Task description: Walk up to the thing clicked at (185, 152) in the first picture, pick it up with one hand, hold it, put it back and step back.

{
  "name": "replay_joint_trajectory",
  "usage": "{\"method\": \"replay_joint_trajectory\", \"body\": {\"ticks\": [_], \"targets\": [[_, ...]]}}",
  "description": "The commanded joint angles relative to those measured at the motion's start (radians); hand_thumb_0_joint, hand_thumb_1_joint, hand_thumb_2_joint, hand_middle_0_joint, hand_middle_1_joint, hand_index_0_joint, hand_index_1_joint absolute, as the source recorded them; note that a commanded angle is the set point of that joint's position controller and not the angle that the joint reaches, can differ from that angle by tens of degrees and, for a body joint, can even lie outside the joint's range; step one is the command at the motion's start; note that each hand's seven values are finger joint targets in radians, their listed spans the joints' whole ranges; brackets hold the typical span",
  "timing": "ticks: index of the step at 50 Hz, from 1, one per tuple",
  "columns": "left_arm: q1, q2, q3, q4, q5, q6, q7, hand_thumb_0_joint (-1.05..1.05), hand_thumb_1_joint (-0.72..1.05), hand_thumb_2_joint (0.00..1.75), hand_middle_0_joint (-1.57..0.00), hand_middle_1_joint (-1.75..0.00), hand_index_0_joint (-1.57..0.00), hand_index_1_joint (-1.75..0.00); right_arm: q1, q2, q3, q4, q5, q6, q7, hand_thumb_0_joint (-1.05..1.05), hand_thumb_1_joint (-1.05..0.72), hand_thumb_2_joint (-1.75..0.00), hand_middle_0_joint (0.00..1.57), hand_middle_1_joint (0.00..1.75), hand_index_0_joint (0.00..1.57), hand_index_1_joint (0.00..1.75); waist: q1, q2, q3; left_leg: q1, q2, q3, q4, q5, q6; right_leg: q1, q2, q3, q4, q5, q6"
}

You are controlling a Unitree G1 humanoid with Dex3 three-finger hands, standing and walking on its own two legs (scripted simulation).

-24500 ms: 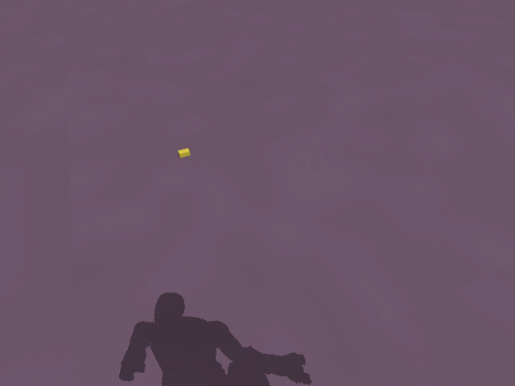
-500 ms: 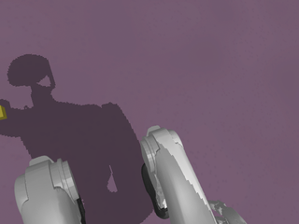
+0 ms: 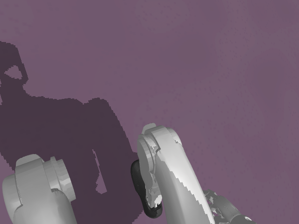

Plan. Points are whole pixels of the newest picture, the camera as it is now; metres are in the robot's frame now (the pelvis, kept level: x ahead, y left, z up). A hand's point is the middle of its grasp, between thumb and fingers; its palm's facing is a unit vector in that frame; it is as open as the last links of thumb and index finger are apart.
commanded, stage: rest palm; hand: left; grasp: from above
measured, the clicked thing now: out of the picture +0.45 +0.37 -0.29
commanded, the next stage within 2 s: close in 1.34 s
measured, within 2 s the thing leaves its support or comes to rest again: neither
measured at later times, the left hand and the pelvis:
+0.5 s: hand out of the picture +0.43 +0.36 -0.23, palm faces -0.46 -0.14 -0.87, open 13.3 cm; pelvis +0.00 +0.01 +0.00, yaw -2 degrees
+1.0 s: hand out of the picture +0.44 +0.35 -0.25, palm faces -0.44 -0.12 -0.89, open 13.3 cm; pelvis +0.00 +0.01 -0.01, yaw -3 degrees
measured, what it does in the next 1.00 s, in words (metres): stands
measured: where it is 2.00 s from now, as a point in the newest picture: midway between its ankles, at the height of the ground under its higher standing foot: (109, 215)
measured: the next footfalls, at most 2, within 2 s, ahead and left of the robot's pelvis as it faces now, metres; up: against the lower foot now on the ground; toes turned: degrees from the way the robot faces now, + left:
none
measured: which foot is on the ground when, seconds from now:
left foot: down 0.00-1.00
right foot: down 0.00-1.00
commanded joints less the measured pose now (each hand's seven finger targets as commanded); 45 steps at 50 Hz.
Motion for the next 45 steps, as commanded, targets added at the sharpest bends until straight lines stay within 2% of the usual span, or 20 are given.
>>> {"method": "replay_joint_trajectory", "body": {"ticks": [1,2,4,6,7,13,15,17,19,20,25,27,29,33,34,36,38,39,42,45], "targets": [[-0.254,0.268,0.017,-0.106,-0.041,0.051,0.062,0.00,-0.28,0.79,-0.31,-0.70,-0.30,-0.71,0.181,-0.316,-0.083,0.004,-0.009,-0.030,-0.003,0.00,-0.90,-0.90,0.20,0.30,0.20,0.30,-0.029,0.510,-0.640,0.575,0.025,0.164,-0.229,0.160,0.058,0.234,0.015,-0.160,-0.206,0.257,-0.086],[-0.261,0.269,0.007,-0.110,-0.039,0.063,0.056,0.00,-0.28,0.78,-0.31,-0.71,-0.30,-0.72,0.189,-0.315,-0.079,0.001,-0.005,-0.039,0.000,0.00,-0.90,-0.90,0.20,0.30,0.20,0.30,-0.034,0.518,-0.644,0.570,0.024,0.169,-0.222,0.159,0.060,0.242,0.013,-0.153,-0.202,0.262,-0.086],[-0.232,0.278,0.027,-0.112,-0.064,0.081,0.052,0.00,-0.28,0.77,-0.30,-0.73,-0.29,-0.74,0.187,-0.316,-0.078,-0.002,-0.005,-0.050,0.005,0.00,-0.90,-0.90,0.20,0.30,0.20,0.30,-0.020,0.517,-0.658,0.571,0.025,0.165,-0.228,0.166,0.058,0.258,0.016,-0.159,-0.197,0.270,-0.086],[-0.211,0.267,0.021,-0.117,-0.085,0.092,0.035,0.00,-0.31,0.80,-0.29,-0.74,-0.27,-0.75,0.186,-0.319,-0.077,-0.009,-0.001,-0.061,0.010,0.00,-0.90,-0.90,0.20,0.30,0.20,0.30,-0.022,0.513,-0.657,0.571,0.025,0.166,-0.220,0.170,0.059,0.267,0.017,-0.157,-0.197,0.273,-0.084],[-0.210,0.274,0.029,-0.134,-0.102,0.091,0.030,0.00,-0.31,0.80,-0.27,-0.75,-0.27,-0.76,0.181,-0.322,-0.077,-0.010,0.004,-0.063,0.010,0.00,-0.90,-0.90,0.20,0.30,0.20,0.30,-0.015,0.520,-0.669,0.570,0.025,0.159,-0.231,0.181,0.053,0.273,0.017,-0.165,-0.190,0.278,-0.088],[-0.170,0.273,0.029,-0.161,-0.136,0.077,-0.014,0.00,-0.35,0.82,-0.26,-0.75,-0.25,-0.76,0.176,-0.324,-0.073,-0.016,0.011,-0.062,0.014,0.00,-0.90,-0.90,0.20,0.30,0.20,0.30,-0.006,0.507,-0.650,0.554,0.028,0.150,-0.223,0.194,0.052,0.290,0.018,-0.167,-0.193,0.283,-0.088],[-0.162,0.268,0.024,-0.161,-0.128,0.065,-0.024,0.00,-0.36,0.83,-0.25,-0.75,-0.24,-0.77,0.189,-0.326,-0.069,-0.021,0.007,-0.059,0.019,0.00,-0.90,-0.90,0.20,0.30,0.20,0.30,-0.022,0.499,-0.646,0.555,0.029,0.146,-0.220,0.199,0.055,0.310,0.020,-0.167,-0.193,0.292,-0.084],[-0.156,0.269,0.029,-0.167,-0.139,0.050,-0.020,0.00,-0.37,0.84,-0.26,-0.74,-0.24,-0.76,0.185,-0.322,-0.066,-0.010,0.010,-0.055,0.018,0.00,-0.90,-0.90,0.20,0.30,0.20,0.30,-0.012,0.484,-0.652,0.553,0.031,0.146,-0.215,0.206,0.057,0.321,0.022,-0.167,-0.201,0.303,-0.081],[-0.172,0.263,0.018,-0.156,-0.131,0.034,-0.017,0.00,-0.38,0.85,-0.24,-0.76,-0.22,-0.78,0.189,-0.326,-0.063,-0.007,0.003,-0.054,0.021,0.00,-0.90,-0.90,0.20,0.30,0.20,0.30,-0.031,0.489,-0.620,0.550,0.032,0.142,-0.212,0.202,0.056,0.307,0.020,-0.174,-0.195,0.296,-0.083],[-0.160,0.257,0.014,-0.153,-0.123,0.030,-0.017,0.00,-0.38,0.86,-0.24,-0.76,-0.22,-0.78,0.187,-0.322,-0.062,-0.006,0.000,-0.053,0.022,0.00,-0.90,-0.90,0.20,0.30,0.20,0.30,-0.027,0.479,-0.621,0.558,0.033,0.141,-0.214,0.196,0.058,0.305,0.023,-0.173,-0.198,0.292,-0.080],[-0.177,0.274,0.018,-0.135,-0.104,-0.001,0.016,0.00,-0.38,0.86,-0.24,-0.76,-0.22,-0.78,0.171,-0.335,-0.056,-0.002,-0.006,-0.047,0.020,0.00,-0.90,-0.90,0.20,0.30,0.20,0.30,-0.032,0.503,-0.601,0.575,0.037,0.131,-0.225,0.200,0.049,0.289,0.022,-0.189,-0.191,0.284,-0.084],[-0.186,0.250,-0.006,-0.111,-0.086,-0.002,0.023,0.00,-0.39,0.87,-0.23,-0.77,-0.21,-0.79,0.169,-0.331,-0.056,-0.002,-0.020,-0.050,0.026,0.00,-0.90,-0.90,0.20,0.30,0.20,0.30,-0.044,0.497,-0.581,0.582,0.039,0.129,-0.216,0.185,0.050,0.264,0.023,-0.192,-0.179,0.273,-0.083],[-0.206,0.271,0.006,-0.121,-0.086,-0.008,0.041,0.00,-0.38,0.87,-0.24,-0.76,-0.22,-0.78,0.161,-0.339,-0.049,-0.001,-0.020,-0.050,0.024,0.00,-0.90,-0.90,0.20,0.30,0.20,0.30,-0.047,0.498,-0.598,0.575,0.039,0.127,-0.214,0.190,0.051,0.291,0.025,-0.188,-0.193,0.286,-0.079],[-0.194,0.268,-0.009,-0.075,-0.060,0.008,0.072,0.00,-0.37,0.86,-0.23,-0.79,-0.21,-0.80,0.150,-0.339,-0.046,-0.002,-0.032,-0.058,0.026,0.00,-0.90,-0.90,0.20,0.30,0.20,0.30,-0.046,0.506,-0.572,0.563,0.040,0.132,-0.216,0.167,0.049,0.266,0.026,-0.190,-0.182,0.266,-0.083],[-0.212,0.268,0.001,-0.089,-0.072,0.009,0.081,0.00,-0.37,0.86,-0.22,-0.80,-0.21,-0.81,0.147,-0.341,-0.047,0.008,-0.034,-0.059,0.026,0.00,-0.90,-0.90,0.20,0.30,0.20,0.30,-0.045,0.502,-0.577,0.552,0.039,0.128,-0.220,0.165,0.047,0.269,0.027,-0.193,-0.186,0.265,-0.083],[-0.208,0.261,-0.018,-0.083,-0.072,0.023,0.089,0.00,-0.39,0.87,-0.22,-0.79,-0.20,-0.81,0.133,-0.344,-0.047,0.008,-0.034,-0.065,0.026,0.00,-0.90,-0.90,0.20,0.30,0.20,0.30,-0.041,0.504,-0.593,0.558,0.040,0.131,-0.211,0.165,0.048,0.269,0.029,-0.187,-0.188,0.270,-0.083],[-0.216,0.260,-0.022,-0.075,-0.067,0.036,0.088,0.00,-0.37,0.85,-0.22,-0.80,-0.21,-0.81,0.145,-0.348,-0.042,0.003,-0.037,-0.077,0.032,0.00,-0.90,-0.90,0.20,0.30,0.20,0.30,-0.056,0.507,-0.576,0.559,0.041,0.129,-0.204,0.171,0.049,0.263,0.024,-0.192,-0.172,0.281,-0.080],[-0.219,0.274,-0.008,-0.084,-0.072,0.044,0.093,0.00,-0.38,0.86,-0.22,-0.79,-0.21,-0.80,0.141,-0.350,-0.040,0.008,-0.034,-0.077,0.032,0.00,-0.90,-0.90,0.20,0.30,0.20,0.30,-0.049,0.521,-0.586,0.572,0.039,0.128,-0.212,0.182,0.046,0.268,0.027,-0.192,-0.172,0.286,-0.081],[-0.215,0.270,-0.022,-0.069,-0.073,0.053,0.081,0.00,-0.35,0.83,-0.24,-0.79,-0.23,-0.80,0.136,-0.351,-0.040,-0.005,-0.032,-0.092,0.037,0.00,-0.90,-0.90,0.20,0.30,0.20,0.30,-0.054,0.526,-0.564,0.563,0.043,0.127,-0.206,0.161,0.046,0.256,0.027,-0.192,-0.167,0.267,-0.082],[-0.222,0.301,0.002,-0.083,-0.092,0.056,0.081,0.00,-0.33,0.82,-0.25,-0.78,-0.24,-0.79,0.128,-0.359,-0.035,-0.010,-0.031,-0.094,0.037,0.00,-0.90,-0.90,0.20,0.30,0.20,0.30,-0.043,0.546,-0.596,0.572,0.041,0.121,-0.218,0.185,0.040,0.277,0.025,-0.194,-0.169,0.285,-0.084]]}}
